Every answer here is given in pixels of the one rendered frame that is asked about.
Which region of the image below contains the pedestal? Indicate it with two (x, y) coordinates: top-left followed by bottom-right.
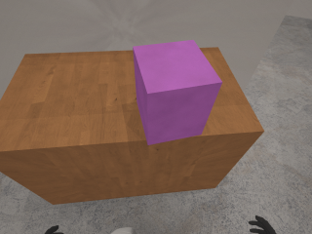
(0, 47), (264, 205)

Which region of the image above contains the robot right hand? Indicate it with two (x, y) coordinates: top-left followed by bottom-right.
(249, 215), (277, 234)

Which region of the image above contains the carton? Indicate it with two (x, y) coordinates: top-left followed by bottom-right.
(133, 40), (222, 145)

